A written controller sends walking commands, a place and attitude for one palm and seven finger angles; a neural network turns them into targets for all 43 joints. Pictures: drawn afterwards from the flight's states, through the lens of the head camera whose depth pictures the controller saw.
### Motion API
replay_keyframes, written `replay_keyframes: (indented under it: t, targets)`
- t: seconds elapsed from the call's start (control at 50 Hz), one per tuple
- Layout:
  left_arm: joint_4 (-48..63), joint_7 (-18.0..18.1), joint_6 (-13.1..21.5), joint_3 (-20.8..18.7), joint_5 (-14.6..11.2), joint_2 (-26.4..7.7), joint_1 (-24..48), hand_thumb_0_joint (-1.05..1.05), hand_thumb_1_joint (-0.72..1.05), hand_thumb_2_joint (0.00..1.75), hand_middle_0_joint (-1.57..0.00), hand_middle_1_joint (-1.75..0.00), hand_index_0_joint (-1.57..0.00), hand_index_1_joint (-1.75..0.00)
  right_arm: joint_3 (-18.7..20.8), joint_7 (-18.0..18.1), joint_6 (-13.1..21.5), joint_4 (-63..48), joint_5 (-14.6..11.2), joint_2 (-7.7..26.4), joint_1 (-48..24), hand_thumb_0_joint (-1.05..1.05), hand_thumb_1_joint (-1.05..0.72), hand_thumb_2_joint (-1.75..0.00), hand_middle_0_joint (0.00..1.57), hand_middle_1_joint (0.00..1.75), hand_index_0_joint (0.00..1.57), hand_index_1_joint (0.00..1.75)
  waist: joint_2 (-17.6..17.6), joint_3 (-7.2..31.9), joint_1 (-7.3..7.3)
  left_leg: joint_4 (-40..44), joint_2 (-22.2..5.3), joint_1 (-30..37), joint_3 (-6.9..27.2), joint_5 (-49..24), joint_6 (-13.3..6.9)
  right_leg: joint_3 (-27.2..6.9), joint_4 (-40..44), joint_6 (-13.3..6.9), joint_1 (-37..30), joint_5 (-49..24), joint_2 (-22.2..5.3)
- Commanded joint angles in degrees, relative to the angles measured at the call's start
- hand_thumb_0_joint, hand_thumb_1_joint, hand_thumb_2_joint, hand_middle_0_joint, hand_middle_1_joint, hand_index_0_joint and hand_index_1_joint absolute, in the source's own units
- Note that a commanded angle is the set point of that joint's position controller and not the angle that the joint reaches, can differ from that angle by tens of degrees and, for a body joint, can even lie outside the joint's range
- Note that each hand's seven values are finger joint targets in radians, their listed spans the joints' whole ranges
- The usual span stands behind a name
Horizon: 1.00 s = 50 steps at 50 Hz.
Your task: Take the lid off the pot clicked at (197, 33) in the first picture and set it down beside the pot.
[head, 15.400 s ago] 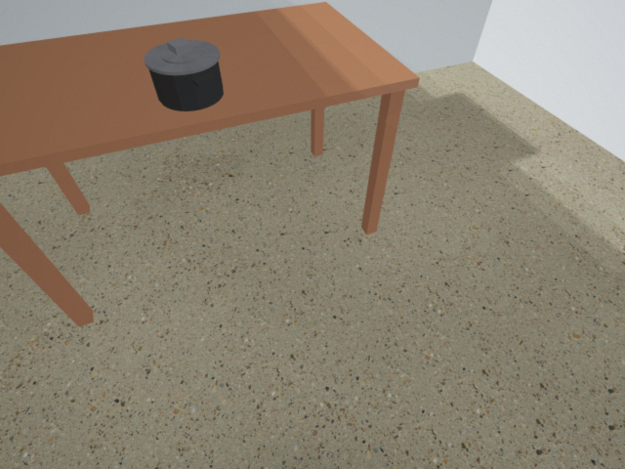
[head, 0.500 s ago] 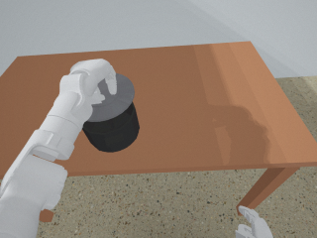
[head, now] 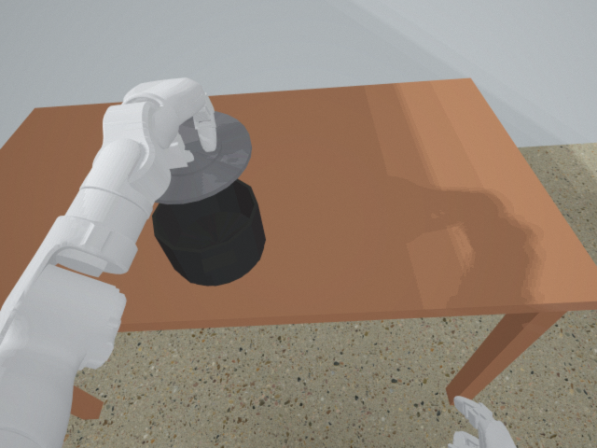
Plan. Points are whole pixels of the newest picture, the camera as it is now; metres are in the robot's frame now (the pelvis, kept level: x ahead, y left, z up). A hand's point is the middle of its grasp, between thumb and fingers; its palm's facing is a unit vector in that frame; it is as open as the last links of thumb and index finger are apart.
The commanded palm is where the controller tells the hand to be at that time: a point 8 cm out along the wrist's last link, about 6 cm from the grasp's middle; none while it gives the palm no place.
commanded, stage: lift the lid straight up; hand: left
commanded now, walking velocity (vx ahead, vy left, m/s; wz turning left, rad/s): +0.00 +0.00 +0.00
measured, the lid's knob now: (182, 139) +0.49 +0.17 +0.18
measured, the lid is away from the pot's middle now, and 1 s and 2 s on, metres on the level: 0.01 0.04 0.19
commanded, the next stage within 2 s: move the lid sideways beside the pot in 0.52 s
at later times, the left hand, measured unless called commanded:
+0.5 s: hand (170, 122) +0.44 +0.16 +0.23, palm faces -0.21 -0.04 -0.98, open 5.8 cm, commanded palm +0.42 +0.17 +0.30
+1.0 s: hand (135, 130) +0.43 +0.20 +0.23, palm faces -0.22 -0.03 -0.97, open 5.8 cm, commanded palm +0.41 +0.21 +0.30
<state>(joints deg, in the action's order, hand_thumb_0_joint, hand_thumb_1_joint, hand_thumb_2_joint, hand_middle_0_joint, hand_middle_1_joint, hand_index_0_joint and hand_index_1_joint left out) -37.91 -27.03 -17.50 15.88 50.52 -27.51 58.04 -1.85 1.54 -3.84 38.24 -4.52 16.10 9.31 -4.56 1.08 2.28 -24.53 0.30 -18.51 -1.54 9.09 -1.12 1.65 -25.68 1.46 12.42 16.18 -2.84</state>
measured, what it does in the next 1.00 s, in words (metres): stands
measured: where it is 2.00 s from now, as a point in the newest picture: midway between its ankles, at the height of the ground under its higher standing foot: outside the picture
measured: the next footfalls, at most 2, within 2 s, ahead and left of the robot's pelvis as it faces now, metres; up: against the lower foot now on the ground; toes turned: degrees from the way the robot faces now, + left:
none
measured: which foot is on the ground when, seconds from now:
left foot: down 0.00-1.00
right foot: down 0.00-1.00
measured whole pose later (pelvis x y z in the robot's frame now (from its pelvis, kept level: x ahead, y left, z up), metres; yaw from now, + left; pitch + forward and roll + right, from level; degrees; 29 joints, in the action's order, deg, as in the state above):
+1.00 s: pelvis -0.01 +0.00 +0.00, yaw +0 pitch +2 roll +0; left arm -38.6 -31.4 -16.3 13.8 52.0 -33.2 60.7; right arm -2.3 2.2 -4.6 37.1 -5.0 16.5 8.9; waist -4.6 0.7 1.9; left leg -24.3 -0.1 -18.2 -1.4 7.9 -1.1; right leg 1.7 -25.5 1.3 12.2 15.0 -2.4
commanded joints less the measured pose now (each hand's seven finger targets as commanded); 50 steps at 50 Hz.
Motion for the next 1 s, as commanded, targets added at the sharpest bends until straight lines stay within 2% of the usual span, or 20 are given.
replay_keyframes:
  t: [0.0,0.06,0.1,0.16,0.22,0.3,0.34,0.4,0.44,0.5,0.52,0.6,0.64,0.72,0.74,0.78,0.86,0.9,0.94,0.98]
  targets:
    - [11.8,2.9,-0.5,-8.6,2.5,-16.5,35.5,0.0,0.61,1.08,-0.73,-0.99,-1.04,-1.1,2.2,0.4,2.8,-8.2,0.3,6.2,-5.1,0.0,-0.9,-0.9,0.2,0.3,0.2,0.3,4.9,25.5,-0.45,-0.4,1.6,19.2,2.5,-13.5,-3.2,1.2,2.5,-3.2,-0.6,-21.3,3.2]
    - [10.2,2.4,-1.3,-7.8,2.8,-15.5,36.0,0.0,0.61,1.08,-0.73,-0.99,-1.04,-1.1,2.2,0.3,2.6,-8.0,0.2,6.2,-5.3,0.0,-0.9,-0.9,0.2,0.3,0.2,0.3,5.1,23.4,-0.36,-0.2,1.6,18.5,2.5,-13.4,-3.1,1.6,2.5,-3.3,0.6,-21.1,3.3]
    - [14.4,1.9,-1.0,-7.1,2.4,-14.9,36.8,0.0,0.61,1.08,-0.73,-0.99,-1.04,-1.1,2.2,0.0,2.9,-9.1,0.2,6.1,-6.1,0.0,-0.9,-0.9,0.2,0.3,0.2,0.3,3.3,26.7,-0.5,-0.6,1.7,20.5,2.6,-15.9,-3.1,1.3,2.1,-3.3,-0.5,-22.6,3.2]
    - [12.3,1.4,-1.7,-6.4,2.8,-14.1,37.2,0.0,0.61,1.08,-0.73,-0.99,-1.04,-1.1,2.1,0.0,2.7,-8.6,0.1,6.0,-6.2,0.0,-0.9,-0.9,0.2,0.3,0.2,0.3,5.0,24.3,-0.33,-0.4,1.7,19.6,2.6,-14.5,-3.1,1.7,2.3,-3.3,0.9,-21.2,3.3]
    - [11.6,1.1,-1.9,-9.1,2.8,-17.6,37.3,0.0,0.61,1.08,-0.73,-0.99,-1.04,-1.1,1.9,0.2,2.7,-8.5,0.3,6.3,-6.3,0.0,-0.9,-0.9,0.2,0.3,0.2,0.3,5.3,24.3,-0.85,-0.2,1.8,18.6,2.3,-14.0,-3.3,1.4,2.5,-3.2,-0.5,-21.7,3.1]
    - [12.3,0.9,-1.8,-6.5,2.8,-14.9,39.7,0.0,0.61,1.08,-0.73,-0.99,-1.04,-1.1,1.8,0.3,3.0,-8.6,0.1,5.9,-6.8,0.0,-0.9,-0.9,0.2,0.3,0.2,0.3,4.9,24.6,-0.49,0.0,1.7,19.5,2.4,-13.7,-3.1,1.5,2.5,-3.3,0.2,-20.5,3.1]
    - [9.0,0.4,-2.4,-4.2,2.8,-11.9,38.3,0.0,0.61,1.08,-0.73,-0.99,-1.04,-1.1,1.7,0.3,2.7,-8.3,-0.1,5.8,-7.0,0.0,-0.9,-0.9,0.2,0.3,0.2,0.3,5.9,22.1,-0.09,0.2,1.8,18.4,2.2,-11.6,-3.0,1.8,2.8,-3.2,2.0,-18.5,3.2]
    - [11.3,0.2,-2.0,-7.4,2.8,-15.7,38.8,0.0,0.61,1.08,-0.73,-0.99,-1.04,-1.1,1.9,0.3,2.8,-8.7,0.3,6.2,-6.6,0.0,-0.9,-0.9,0.2,0.3,0.2,0.3,6.0,25.3,-0.85,0.0,1.9,19.0,2.2,-12.6,-3.2,1.3,2.6,-3.2,-0.5,-20.1,3.1]
    - [10.8,0.0,-2.1,-4.9,3.0,-12.9,39.8,0.0,0.61,1.08,-0.73,-0.99,-1.04,-1.1,1.7,0.3,2.7,-8.8,0.1,5.7,-7.2,0.0,-0.9,-0.9,0.2,0.3,0.2,0.3,5.4,23.4,-0.36,0.0,1.9,18.8,2.1,-12.2,-3.1,1.5,2.7,-3.2,1.1,-19.5,3.1]
    - [12.8,0.2,-1.8,-8.8,3.0,-17.7,39.9,0.0,0.61,1.08,-0.73,-0.99,-1.04,-1.1,1.8,0.2,2.8,-9.0,0.3,6.2,-7.1,0.0,-0.9,-0.9,0.2,0.3,0.2,0.3,5.0,26.2,-1.11,0.0,1.9,19.4,2.3,-13.6,-3.2,1.1,2.4,-3.3,-1.2,-20.9,3.0]
    - [11.2,-0.1,-2.0,-6.6,3.1,-15.1,39.4,0.0,0.61,1.08,-0.73,-0.99,-1.04,-1.1,1.6,0.3,2.6,-9.1,0.2,5.8,-7.6,0.0,-0.9,-0.9,0.2,0.3,0.2,0.3,5.2,24.5,-0.76,-0.1,2.0,18.8,2.1,-12.7,-3.2,1.3,2.7,-3.3,0.0,-20.3,3.1]
    - [12.7,0.0,-2.0,-5.3,2.6,-13.4,39.8,0.0,0.61,1.08,-0.73,-0.99,-1.04,-1.1,1.7,0.0,2.7,-9.2,0.0,5.7,-7.7,0.0,-0.9,-0.9,0.2,0.3,0.2,0.3,4.2,23.6,-0.69,0.4,1.8,19.1,2.3,-11.8,-3.1,1.5,2.8,-3.4,0.8,-18.6,3.2]
    - [12.5,0.7,-1.0,-9.1,3.8,-18.0,38.3,0.0,0.61,1.08,-0.73,-0.99,-1.04,-1.1,1.7,0.3,2.6,-9.3,0.4,5.9,-7.3,0.0,-0.9,-0.9,0.2,0.3,0.2,0.3,4.9,24.6,-1.47,0.3,1.7,18.9,2.2,-12.2,-3.2,1.3,2.8,-3.5,-0.2,-18.6,3.2]
    - [8.7,0.8,-0.8,-11.2,4.1,-21.3,36.4,0.0,0.61,1.08,-0.73,-0.99,-1.04,-1.1,1.4,0.7,1.9,-9.0,0.1,6.3,-7.4,0.0,-0.9,-0.9,0.2,0.3,0.2,0.3,7.2,22.3,-1.73,0.9,1.5,15.6,1.6,-10.4,-3.2,1.1,3.1,-3.2,-1.5,-18.5,2.9]
    - [9.0,0.6,-0.9,-9.1,4.1,-19.2,37.1,0.0,0.61,1.08,-0.73,-0.99,-1.04,-1.1,1.3,0.7,1.8,-9.4,-0.1,6.1,-8.0,0.0,-0.9,-0.9,0.2,0.3,0.2,0.3,6.3,21.6,-1.47,1.1,1.5,15.6,1.5,-9.8,-3.0,1.2,3.1,-3.2,-0.7,-17.8,2.8]
    - [13.6,0.6,-0.1,-9.7,3.3,-19.8,36.8,0.0,0.61,1.08,-0.73,-0.99,-1.04,-1.1,1.8,0.6,2.2,-10.4,-0.1,6.4,-8.2,0.0,-0.9,-0.9,0.2,0.3,0.2,0.3,4.9,25.0,-1.65,0.5,1.4,17.9,1.8,-11.5,-3.2,1.0,3.1,-3.4,-1.7,-18.5,2.8]
    - [8.1,-0.8,-0.5,-8.1,3.7,-19.3,37.2,0.0,0.61,1.08,-0.73,-0.99,-1.04,-1.1,1.7,1.0,1.4,-9.3,-0.5,6.6,-7.2,0.0,-0.9,-0.9,0.2,0.3,0.2,0.3,6.3,20.3,-0.38,0.8,1.5,16.1,1.5,-7.7,-3.3,1.4,3.9,-2.9,1.4,-15.4,3.1]
    - [11.6,-0.8,0.8,-10.2,3.2,-22.6,38.3,0.0,0.61,1.08,-0.73,-0.99,-1.04,-1.1,1.9,1.1,1.8,-9.7,-0.3,6.9,-6.6,0.0,-0.9,-0.9,0.2,0.3,0.2,0.3,5.1,23.8,-0.55,0.5,1.6,17.5,1.7,-8.6,-3.5,0.9,3.7,-2.9,-0.3,-16.5,3.2]
    - [13.4,-1.1,2.0,-8.7,3.3,-21.4,39.9,0.0,0.61,1.08,-0.73,-0.99,-1.04,-1.1,1.8,1.3,2.0,-10.0,-0.5,6.5,-6.8,0.0,-0.9,-0.9,0.2,0.3,0.2,0.3,3.6,24.5,-0.19,0.2,1.8,18.6,1.9,-9.9,-3.6,1.1,3.6,-3.0,0.1,-17.4,3.2]
    - [14.0,-1.0,2.7,-11.0,2.5,-23.4,36.5,0.0,0.61,1.08,-0.73,-0.99,-1.04,-1.1,2.3,1.1,2.2,-10.2,-0.3,7.2,-6.1,0.0,-0.9,-0.9,0.2,0.3,0.2,0.3,2.4,25.0,-0.53,-0.5,1.7,19.2,2.1,-12.3,-3.7,1.1,3.8,-3.4,-0.4,-19.4,3.2]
